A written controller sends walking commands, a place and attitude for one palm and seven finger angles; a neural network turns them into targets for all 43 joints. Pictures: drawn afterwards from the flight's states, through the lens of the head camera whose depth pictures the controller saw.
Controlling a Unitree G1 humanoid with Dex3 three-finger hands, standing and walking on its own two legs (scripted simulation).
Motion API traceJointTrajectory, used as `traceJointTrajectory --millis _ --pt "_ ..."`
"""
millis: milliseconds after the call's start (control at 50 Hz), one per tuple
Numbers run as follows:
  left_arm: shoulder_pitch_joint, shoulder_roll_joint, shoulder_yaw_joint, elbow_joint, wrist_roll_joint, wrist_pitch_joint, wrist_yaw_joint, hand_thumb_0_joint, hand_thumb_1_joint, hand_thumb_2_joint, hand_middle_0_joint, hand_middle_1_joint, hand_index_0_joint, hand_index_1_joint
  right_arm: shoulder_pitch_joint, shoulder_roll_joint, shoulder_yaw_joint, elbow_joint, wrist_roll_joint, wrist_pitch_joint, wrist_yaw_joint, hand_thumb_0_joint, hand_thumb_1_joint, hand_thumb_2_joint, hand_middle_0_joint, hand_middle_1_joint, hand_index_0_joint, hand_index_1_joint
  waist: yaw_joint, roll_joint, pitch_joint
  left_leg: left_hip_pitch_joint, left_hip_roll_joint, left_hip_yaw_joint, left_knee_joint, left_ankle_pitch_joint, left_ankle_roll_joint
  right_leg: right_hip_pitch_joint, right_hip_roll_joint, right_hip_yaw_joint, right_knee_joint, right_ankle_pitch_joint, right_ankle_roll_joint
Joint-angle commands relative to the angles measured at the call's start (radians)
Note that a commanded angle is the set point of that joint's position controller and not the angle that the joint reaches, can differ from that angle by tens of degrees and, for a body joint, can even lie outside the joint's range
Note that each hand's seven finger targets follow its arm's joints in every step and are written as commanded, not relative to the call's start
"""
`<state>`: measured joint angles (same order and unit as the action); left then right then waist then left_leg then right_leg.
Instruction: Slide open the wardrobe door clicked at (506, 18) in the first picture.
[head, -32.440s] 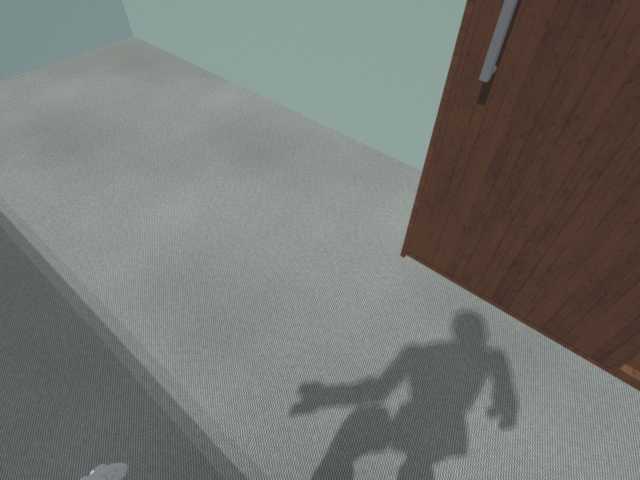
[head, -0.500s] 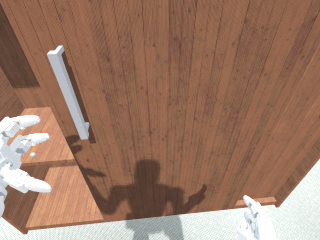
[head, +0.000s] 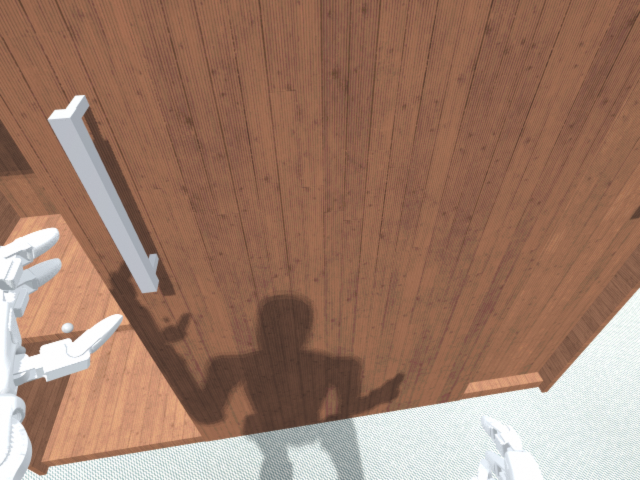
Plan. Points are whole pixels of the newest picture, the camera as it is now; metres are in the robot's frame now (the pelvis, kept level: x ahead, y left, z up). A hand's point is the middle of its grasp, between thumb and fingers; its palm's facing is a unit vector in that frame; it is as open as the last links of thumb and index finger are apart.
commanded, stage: draw the hand back to the body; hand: left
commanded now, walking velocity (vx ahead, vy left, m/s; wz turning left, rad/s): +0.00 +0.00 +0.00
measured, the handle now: (119, 206) +0.37 +0.31 +0.17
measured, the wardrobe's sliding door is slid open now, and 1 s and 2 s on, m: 0.46 0.46 0.46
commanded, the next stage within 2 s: step back with the hand held close in 0.60 s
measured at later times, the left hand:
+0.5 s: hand (84, 322) +0.21 +0.27 +0.16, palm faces +0.47 -0.80 -0.38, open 7.5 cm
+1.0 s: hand (74, 343) +0.19 +0.27 +0.15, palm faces +0.37 -0.80 -0.48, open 7.4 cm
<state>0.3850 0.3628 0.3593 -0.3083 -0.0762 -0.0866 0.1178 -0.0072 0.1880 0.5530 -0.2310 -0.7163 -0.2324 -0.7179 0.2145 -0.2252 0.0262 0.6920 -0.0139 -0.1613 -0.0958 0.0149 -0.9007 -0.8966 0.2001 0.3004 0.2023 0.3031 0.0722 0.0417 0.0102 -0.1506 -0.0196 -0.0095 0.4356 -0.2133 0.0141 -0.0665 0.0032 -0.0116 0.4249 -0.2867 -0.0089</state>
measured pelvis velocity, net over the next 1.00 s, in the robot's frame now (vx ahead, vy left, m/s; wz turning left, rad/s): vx -0.01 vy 0.01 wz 0.01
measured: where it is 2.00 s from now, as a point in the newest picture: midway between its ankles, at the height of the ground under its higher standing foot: outside the picture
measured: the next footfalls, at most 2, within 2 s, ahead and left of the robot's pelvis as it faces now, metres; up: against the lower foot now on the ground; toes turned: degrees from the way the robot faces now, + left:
right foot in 1.92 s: -0.24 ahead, -0.09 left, +0.00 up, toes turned -2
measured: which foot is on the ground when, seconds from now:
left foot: down 0.00-1.00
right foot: down 0.00-1.00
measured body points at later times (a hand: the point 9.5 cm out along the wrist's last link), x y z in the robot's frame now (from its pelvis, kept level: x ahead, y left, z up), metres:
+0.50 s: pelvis +0.02 +0.00 +0.00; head -0.01 -0.02 +0.45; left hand +0.18 +0.31 +0.18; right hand +0.21 -0.21 -0.08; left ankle +0.02 +0.11 -0.74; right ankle -0.03 -0.11 -0.74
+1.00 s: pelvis -0.01 +0.01 +0.00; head +0.00 -0.01 +0.45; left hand +0.16 +0.31 +0.18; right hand +0.18 -0.23 -0.08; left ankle +0.02 +0.11 -0.74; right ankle -0.03 -0.11 -0.74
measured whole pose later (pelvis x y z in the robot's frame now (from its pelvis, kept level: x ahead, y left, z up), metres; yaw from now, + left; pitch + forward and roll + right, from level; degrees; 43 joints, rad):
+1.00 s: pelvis -0.01 +0.01 +0.00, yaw +0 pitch +0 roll -1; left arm 0.54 0.41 0.37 -0.44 -0.07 -0.11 0.10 0.01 0.89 0.89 -0.21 -0.30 -0.21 -0.30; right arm 0.17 -0.24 0.00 0.55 0.00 0.02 -0.08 0.01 -0.90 -0.90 0.20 0.30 0.20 0.30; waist 0.02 0.05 0.00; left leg -0.26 -0.01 -0.02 0.42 -0.17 0.02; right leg -0.16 0.01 -0.02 0.38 -0.23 0.00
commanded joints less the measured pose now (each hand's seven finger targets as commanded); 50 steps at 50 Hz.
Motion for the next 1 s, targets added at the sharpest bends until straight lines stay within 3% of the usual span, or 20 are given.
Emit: traceJointTrajectory --millis 0,140,200,240,360,460,580,640,680,700,720,740,760,780,800,840,880,940,980 --pt "-0.069 0.195 0.104 -0.247 -0.001 -0.060 0.010 0.000 0.538 0.725 -0.213 -0.512 -0.213 -0.512 -0.151 -0.111 -0.041 -0.186 0.002 -0.043 0.000 0.000 -0.900 -0.900 0.200 0.300 0.200 0.300 0.014 0.025 -0.093 0.092 0.028 -0.012 -0.058 0.230 0.012 -0.057 -0.012 -0.015 -0.071 0.246 -0.010" --pt "-0.052 0.189 0.097 -0.271 -0.001 -0.035 0.000 0.000 0.791 0.848 -0.204 -0.364 -0.204 -0.364 -0.147 -0.110 -0.043 -0.203 0.000 -0.008 0.004 0.000 -0.900 -0.900 0.200 0.300 0.200 0.300 0.009 0.001 -0.091 0.103 0.030 -0.004 -0.052 0.276 0.011 -0.051 -0.007 -0.018 -0.080 0.287 -0.008" --pt "-0.057 0.169 0.076 -0.289 0.001 -0.030 0.000 0.000 0.900 0.900 -0.200 -0.300 -0.200 -0.300 -0.147 -0.101 -0.039 -0.208 0.001 0.004 0.007 0.000 -0.900 -0.900 0.200 0.300 0.200 0.300 0.005 0.027 -0.100 0.113 0.031 -0.004 -0.049 0.286 0.008 -0.052 -0.009 -0.018 -0.074 0.288 -0.008" --pt "-0.054 0.191 0.093 -0.284 0.001 -0.022 0.001 0.000 0.900 0.900 -0.200 -0.300 -0.200 -0.300 -0.150 -0.106 -0.040 -0.208 -0.001 0.009 0.005 0.000 -0.900 -0.900 0.200 0.300 0.200 0.300 0.009 0.013 -0.099 0.112 0.029 -0.004 -0.050 0.292 0.010 -0.047 -0.005 -0.019 -0.081 0.299 -0.008" --pt "-0.068 0.178 0.084 -0.287 -0.002 -0.016 0.001 0.000 0.900 0.900 -0.200 -0.300 -0.200 -0.300 -0.154 -0.100 -0.036 -0.214 -0.001 0.018 0.003 0.000 -0.900 -0.900 0.200 0.300 0.200 0.300 0.008 0.027 -0.096 0.114 0.026 -0.003 -0.051 0.279 0.011 -0.042 -0.009 -0.017 -0.082 0.295 -0.008" --pt "-0.050 0.178 0.085 -0.273 -0.004 -0.010 0.000 0.000 0.900 0.900 -0.200 -0.300 -0.200 -0.300 -0.155 -0.098 -0.037 -0.216 -0.002 0.024 0.004 0.000 -0.900 -0.900 0.200 0.300 0.200 0.300 0.009 0.002 -0.097 0.105 0.023 0.002 -0.048 0.284 0.016 -0.035 -0.011 -0.017 -0.082 0.321 -0.005" --pt "-0.074 0.179 0.082 -0.281 -0.001 -0.018 0.002 0.000 0.900 0.900 -0.200 -0.300 -0.200 -0.300 -0.163 -0.099 -0.036 -0.211 -0.002 0.022 0.002 0.000 -0.900 -0.900 0.200 0.300 0.200 0.300 0.008 0.026 -0.078 0.108 0.020 -0.001 -0.058 0.237 0.014 -0.047 -0.009 -0.016 -0.101 0.269 -0.007" --pt "-0.065 0.199 0.099 -0.290 -0.001 -0.027 0.003 0.000 0.900 0.900 -0.200 -0.300 -0.200 -0.300 -0.164 -0.103 -0.040 -0.210 -0.003 0.014 0.000 0.000 -0.900 -0.900 0.200 0.300 0.200 0.300 0.012 0.010 -0.094 0.117 0.020 -0.001 -0.060 0.239 0.016 -0.039 -0.006 -0.016 -0.109 0.271 -0.007" --pt "-0.067 0.184 0.086 -0.279 -0.002 -0.028 0.002 0.000 0.900 0.900 -0.200 -0.300 -0.200 -0.300 -0.167 -0.099 -0.038 -0.210 -0.002 0.014 0.000 0.000 -0.900 -0.900 0.200 0.300 0.200 0.300 0.009 0.007 -0.069 0.108 0.019 -0.001 -0.065 0.214 0.015 -0.053 -0.007 -0.016 -0.111 0.246 -0.005" --pt "-0.088 0.200 0.102 -0.283 -0.004 -0.032 0.004 0.000 0.900 0.900 -0.200 -0.300 -0.200 -0.300 -0.167 -0.099 -0.039 -0.209 -0.001 0.014 -0.001 0.000 -0.900 -0.900 0.200 0.300 0.200 0.300 0.008 0.000 -0.066 0.106 0.019 0.001 -0.065 0.202 0.016 -0.056 -0.007 -0.015 -0.116 0.238 -0.004" --pt "-0.203 0.331 0.224 -0.363 0.005 -0.076 0.014 0.000 0.900 0.900 -0.200 -0.300 -0.200 -0.300 -0.172 -0.115 -0.036 -0.250 0.008 0.044 0.006 0.000 -0.900 -0.900 0.200 0.300 0.200 0.300 -0.028 -0.007 0.006 0.037 0.030 -0.017 -0.014 0.182 0.038 -0.149 -0.054 0.044 -0.179 0.302 0.011" --pt "-0.200 0.329 0.224 -0.328 0.009 -0.096 0.013 0.000 0.900 0.900 -0.200 -0.300 -0.200 -0.300 -0.170 -0.106 -0.035 -0.233 0.008 0.060 0.003 0.000 -0.900 -0.900 0.200 0.300 0.200 0.300 -0.031 -0.018 -0.007 0.041 0.027 -0.025 0.002 0.194 0.033 -0.138 -0.079 0.043 -0.174 0.357 0.004" --pt "-0.052 0.241 0.162 -0.237 0.008 -0.088 0.004 0.000 0.900 0.900 -0.200 -0.300 -0.200 -0.300 -0.162 -0.103 -0.038 -0.225 0.002 0.075 0.003 0.000 -0.900 -0.900 0.200 0.300 0.200 0.300 -0.040 -0.070 -0.019 0.050 0.029 -0.027 0.016 0.252 0.033 -0.155 -0.079 0.025 -0.161 0.409 0.011" --pt "0.015 0.193 0.123 -0.229 0.009 -0.081 -0.004 0.000 0.900 0.900 -0.200 -0.300 -0.200 -0.300 -0.152 -0.108 -0.045 -0.246 0.004 0.088 0.010 0.000 -0.900 -0.900 0.200 0.300 0.200 0.300 -0.038 -0.074 -0.055 0.062 0.033 -0.022 0.025 0.302 0.033 -0.149 -0.078 0.013 -0.144 0.437 0.024" --pt "0.048 0.184 0.114 -0.252 0.010 -0.082 -0.005 0.000 0.900 0.900 -0.200 -0.300 -0.200 -0.300 -0.143 -0.112 -0.048 -0.256 0.006 0.100 0.014 0.000 -0.900 -0.900 0.200 0.300 0.200 0.300 -0.040 -0.040 -0.100 0.074 0.038 -0.019 0.022 0.356 0.034 -0.133 -0.075 0.004 -0.126 0.455 0.029" --pt "0.101 0.192 0.123 -0.288 0.009 -0.085 -0.002 0.000 0.900 0.900 -0.200 -0.300 -0.200 -0.300 -0.140 -0.116 -0.053 -0.273 0.010 0.116 0.013 0.000 -0.900 -0.900 0.200 0.300 0.200 0.300 -0.040 0.005 -0.162 0.104 0.045 -0.014 0.017 0.444 0.036 -0.121 -0.064 -0.005 -0.103 0.474 0.040" --pt "0.125 0.207 0.133 -0.321 0.004 -0.085 0.003 0.000 0.900 0.900 -0.200 -0.300 -0.200 -0.300 -0.134 -0.119 -0.058 -0.284 0.014 0.131 0.013 0.000 -0.900 -0.900 0.200 0.300 0.200 0.300 -0.042 0.008 -0.195 0.096 0.054 -0.024 0.008 0.467 0.035 -0.119 -0.054 -0.008 -0.087 0.445 0.037" --pt "0.125 0.265 0.181 -0.356 -0.001 -0.097 0.014 0.000 0.900 0.900 -0.200 -0.300 -0.200 -0.300 -0.136 -0.122 -0.062 -0.297 0.018 0.137 0.004 0.000 -0.900 -0.900 0.200 0.300 0.200 0.300 -0.041 0.005 -0.201 0.071 0.055 -0.030 -0.005 0.436 0.032 -0.127 -0.047 -0.008 -0.082 0.409 0.033" --pt "0.128 0.260 0.180 -0.344 -0.003 -0.105 0.017 0.000 0.900 0.900 -0.200 -0.300 -0.200 -0.300 -0.133 -0.119 -0.063 -0.303 0.021 0.137 0.000 0.000 -0.900 -0.900 0.200 0.300 0.200 0.300 -0.042 0.000 -0.185 0.038 0.063 -0.043 -0.023 0.379 0.033 -0.138 -0.038 -0.006 -0.077 0.338 0.033"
